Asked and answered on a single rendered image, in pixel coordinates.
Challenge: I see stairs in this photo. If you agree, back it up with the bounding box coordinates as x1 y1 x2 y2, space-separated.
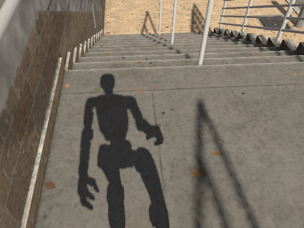
72 31 304 70

